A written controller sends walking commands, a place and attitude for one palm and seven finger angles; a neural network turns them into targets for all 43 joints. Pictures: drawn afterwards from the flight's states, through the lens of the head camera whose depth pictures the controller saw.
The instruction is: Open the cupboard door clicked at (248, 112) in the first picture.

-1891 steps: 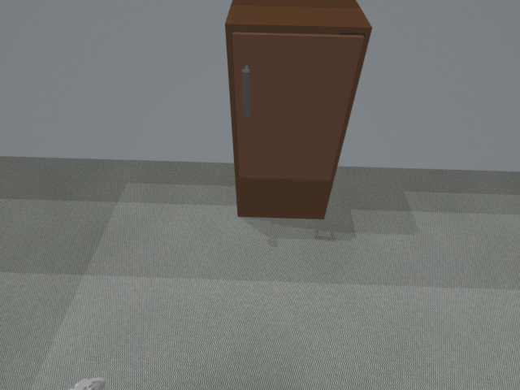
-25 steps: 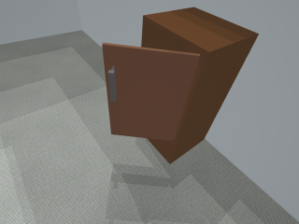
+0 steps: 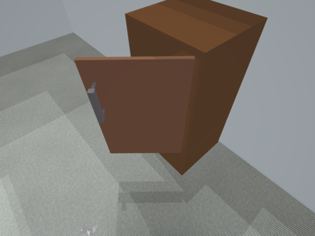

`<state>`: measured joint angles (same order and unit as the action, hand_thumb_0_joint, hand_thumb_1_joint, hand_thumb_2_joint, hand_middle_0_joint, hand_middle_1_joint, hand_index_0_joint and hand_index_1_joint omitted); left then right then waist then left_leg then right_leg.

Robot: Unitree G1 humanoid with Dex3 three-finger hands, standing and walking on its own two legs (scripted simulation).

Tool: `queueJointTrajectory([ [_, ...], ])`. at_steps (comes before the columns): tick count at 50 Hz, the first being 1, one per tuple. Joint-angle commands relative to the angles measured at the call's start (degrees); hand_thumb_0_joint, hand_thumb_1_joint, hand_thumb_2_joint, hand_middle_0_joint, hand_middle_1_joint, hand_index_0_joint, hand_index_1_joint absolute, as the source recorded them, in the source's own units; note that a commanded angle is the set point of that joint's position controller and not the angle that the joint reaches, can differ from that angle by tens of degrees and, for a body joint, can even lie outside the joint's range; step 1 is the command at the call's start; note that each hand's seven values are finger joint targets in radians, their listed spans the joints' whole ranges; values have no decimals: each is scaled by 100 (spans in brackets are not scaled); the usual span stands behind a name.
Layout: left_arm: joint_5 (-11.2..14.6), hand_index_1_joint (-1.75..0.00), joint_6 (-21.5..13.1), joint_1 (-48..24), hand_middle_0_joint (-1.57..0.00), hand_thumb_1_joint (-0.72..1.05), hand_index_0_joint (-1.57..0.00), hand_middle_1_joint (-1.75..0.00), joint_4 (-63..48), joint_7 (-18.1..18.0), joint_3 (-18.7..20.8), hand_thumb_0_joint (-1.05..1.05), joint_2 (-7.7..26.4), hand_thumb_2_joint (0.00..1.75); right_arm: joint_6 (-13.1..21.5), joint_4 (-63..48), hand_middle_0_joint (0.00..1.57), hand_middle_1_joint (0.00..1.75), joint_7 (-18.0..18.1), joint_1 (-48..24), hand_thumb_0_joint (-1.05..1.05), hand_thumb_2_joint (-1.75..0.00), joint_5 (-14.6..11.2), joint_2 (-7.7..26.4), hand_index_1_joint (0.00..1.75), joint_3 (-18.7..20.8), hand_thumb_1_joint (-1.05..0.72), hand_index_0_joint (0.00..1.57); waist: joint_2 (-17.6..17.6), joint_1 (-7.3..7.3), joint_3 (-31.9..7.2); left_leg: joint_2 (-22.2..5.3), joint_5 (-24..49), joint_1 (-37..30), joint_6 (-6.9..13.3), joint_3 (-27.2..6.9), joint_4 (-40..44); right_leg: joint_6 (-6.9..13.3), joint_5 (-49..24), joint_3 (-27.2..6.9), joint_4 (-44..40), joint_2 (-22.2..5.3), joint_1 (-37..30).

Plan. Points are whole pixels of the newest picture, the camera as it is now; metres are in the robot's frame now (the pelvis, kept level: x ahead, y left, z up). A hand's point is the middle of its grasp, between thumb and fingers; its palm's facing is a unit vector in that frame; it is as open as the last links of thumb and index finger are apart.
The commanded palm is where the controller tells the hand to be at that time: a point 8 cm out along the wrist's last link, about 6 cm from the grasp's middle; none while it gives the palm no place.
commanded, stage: come to a stop and stand still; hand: left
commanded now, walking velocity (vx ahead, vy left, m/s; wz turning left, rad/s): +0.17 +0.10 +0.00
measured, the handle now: (98, 103) +0.58 +0.24 -0.04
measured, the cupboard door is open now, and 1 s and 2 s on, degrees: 48 48 48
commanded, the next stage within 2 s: look again from close up in 1.78 s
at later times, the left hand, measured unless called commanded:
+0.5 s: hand out of the picture +0.04 +0.20 -0.17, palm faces +0.07 -0.98 -0.16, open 7.3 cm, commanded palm none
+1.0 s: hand out of the picture +0.01 +0.17 -0.17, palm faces +0.03 -0.98 -0.19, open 7.3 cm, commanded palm none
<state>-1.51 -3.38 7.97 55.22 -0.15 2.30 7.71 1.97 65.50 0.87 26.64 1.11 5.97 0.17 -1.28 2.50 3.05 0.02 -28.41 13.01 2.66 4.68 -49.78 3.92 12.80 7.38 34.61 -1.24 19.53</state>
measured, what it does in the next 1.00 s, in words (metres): steps on the spot: left foot, then right foot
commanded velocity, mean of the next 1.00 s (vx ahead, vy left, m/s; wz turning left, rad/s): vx -0.05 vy -0.01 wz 0.00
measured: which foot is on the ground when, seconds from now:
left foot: up 0.00-0.30, down 0.32-0.68, up 0.70-0.84, down 0.86-1.00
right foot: down 0.00-0.40, up 0.42-0.66, down 0.68-1.00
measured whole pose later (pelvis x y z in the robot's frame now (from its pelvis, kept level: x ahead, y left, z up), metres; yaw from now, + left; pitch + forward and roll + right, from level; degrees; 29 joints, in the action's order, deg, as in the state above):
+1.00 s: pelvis -0.04 -0.01 +0.00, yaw +0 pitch -4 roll -1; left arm -1.8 1.4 18.0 54.5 -2.0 1.3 9.8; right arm -1.8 57.1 0.7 19.4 1.8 9.3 1.7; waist 1.0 1.2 -0.4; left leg -1.2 -12.8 18.2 2.3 3.7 -33.1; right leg 2.4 17.0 5.9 32.8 1.3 14.4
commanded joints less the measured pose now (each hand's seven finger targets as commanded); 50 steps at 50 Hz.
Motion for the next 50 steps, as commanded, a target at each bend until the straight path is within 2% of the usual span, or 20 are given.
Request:
queueJointTrajectory([
  [1,64,-30,11,1122,-20,90,-20,-30,66,-141,163,0,699,90,-15,-511,20,30,-97,-253,0,-90,36,450,30,199,-90,20,811,-331,295,-542,542,2271,-41,-437,-2044,854,928,-2290,-2516,-1927,-701],
  [5,-5,-30,-55,783,-20,90,-20,-30,-84,-157,161,0,513,90,-190,-496,20,30,-133,-1,0,-90,47,174,30,210,-90,20,625,30,317,-599,1347,1264,-266,-199,-889,619,295,-1054,-2759,-1465,493],
  [10,-13,-30,93,905,-20,90,-20,-30,-36,-129,191,0,905,90,-169,-715,20,30,-68,-430,0,-90,-8,189,30,125,-90,20,569,-250,-60,-273,1288,645,-456,51,963,637,-921,-957,-2117,-1392,-173],
  [13,37,-30,189,1013,-20,90,-20,-30,82,-137,152,0,936,90,-150,-749,20,30,-3,-422,0,-90,-35,368,30,142,-90,20,695,-219,-261,-189,1815,41,-473,48,2158,383,-1308,-877,-1397,-1199,-457],
  [14,23,-30,231,1071,-20,90,-20,-30,77,-153,132,0,811,90,-109,-740,20,30,20,-317,0,-90,-50,501,30,175,-90,20,463,-204,-344,-370,2349,-244,-419,-107,2478,221,-1274,-799,-941,-1006,-467],
  [16,91,-30,326,1373,-20,90,-20,-30,70,-175,32,0,402,90,-67,-934,20,30,87,-558,0,-90,-32,1018,30,222,-90,20,-759,-425,-407,-1575,4667,-227,222,-1167,2810,-296,325,-298,-438,-361,-276],
  [17,73,-30,352,1429,-20,90,-20,-30,114,-204,-15,0,336,90,-116,-1004,20,30,110,-760,0,-90,-8,1094,30,220,-90,20,-675,-449,-274,-1731,4539,178,453,-1187,2943,-348,933,-277,-271,-257,-506],
  [19,51,-30,409,1435,-20,90,-20,-30,227,-191,-36,0,293,90,-96,-1020,20,30,162,-1090,0,-90,-7,946,30,203,-90,20,-969,-469,-127,-1596,4389,292,550,-1224,3258,-380,1087,-335,181,-252,-430],
  [24,30,-30,476,1410,-20,90,-20,-30,225,-163,-2,0,428,90,-129,-1085,20,30,229,-1179,0,-90,-15,1108,30,299,-90,20,-437,-297,-661,-1860,5363,-522,943,-1186,2972,-443,1530,-619,1162,-218,80],
  [28,17,-30,543,1363,-20,90,-20,-30,125,-160,29,0,292,90,-218,-1080,20,30,209,-1236,0,-90,17,1230,30,407,-90,20,-500,-214,-735,-1867,4230,-320,944,-1174,3048,-480,1560,-585,1188,-168,46],
  [31,9,-30,482,1672,-20,90,-20,-30,232,-155,31,0,200,90,-259,-1058,20,30,157,-1368,0,-90,16,1154,30,418,-90,20,-420,-355,-716,-1549,2813,133,647,-1013,2915,-455,831,-426,-75,-106,-623],
  [32,-10,-30,458,1825,-20,90,-20,-30,292,-159,31,0,226,90,-281,-1066,20,30,134,-1373,0,-90,-5,1083,30,410,-90,20,-227,-400,-648,-1287,2045,441,421,-875,2770,-431,346,-432,-734,-103,-947],
  [33,-76,-30,443,2066,-20,90,-20,-30,284,-329,-50,0,531,90,-212,-1419,20,30,119,-1847,0,-90,-131,1276,30,445,-90,20,772,-608,-133,-964,1908,259,-51,-238,1799,-361,-333,-1022,-1724,-396,-267],
  [34,-109,-30,339,1688,-20,90,-20,-30,12,-345,47,0,911,90,-198,-1596,20,30,72,-1542,0,-90,-21,928,30,348,-90,20,1360,-319,-188,-372,1330,806,-320,-19,1020,-157,-2680,-1817,-1686,-1187,-806],
  [35,-74,-30,252,1305,-20,90,-20,-30,-164,-312,-16,0,910,90,-219,-1535,20,30,11,-1342,0,-90,-12,540,30,303,-90,20,1558,-138,-444,-187,672,859,-292,-70,773,100,-2339,-1633,-1381,-1386,-714],
  [38,-31,-30,177,1013,-20,90,-20,-30,-397,-360,36,0,869,90,-290,-1537,20,30,-40,-1397,0,-90,-27,631,30,340,-90,20,1125,-134,-291,-159,790,774,-225,-218,439,421,-1003,-1537,-1437,-1168,-367],
  [43,11,-30,297,934,-20,90,-20,-30,-477,-294,23,0,890,90,-268,-1314,20,30,-41,-882,0,-90,-9,687,30,273,-90,20,267,-22,607,-265,976,-37,-138,-370,2052,113,1917,-1304,-1529,-668,994],
  [45,42,-30,308,1182,-20,90,-20,-30,-457,-266,9,0,721,90,-217,-1287,20,30,-9,-823,0,-90,56,884,30,248,-90,20,-341,-201,674,-737,476,641,119,-1019,2809,-108,1438,-1033,-1208,-255,490],
  [47,4,-30,395,1332,-20,90,-20,-30,-383,-245,38,0,772,90,-240,-1293,20,30,-12,-1016,0,-90,83,973,30,259,-90,20,-882,-327,676,-812,-926,1636,188,-1440,3499,-183,1428,-685,-803,-58,-309],
  [50,-13,-30,382,1731,-20,90,-20,-30,-240,-194,25,0,656,90,-234,-1320,20,30,8,-1124,0,-90,61,1048,30,254,-90,20,-436,-510,223,-843,-940,2012,231,-1396,3517,-202,1078,-625,-496,-3,-1104],
])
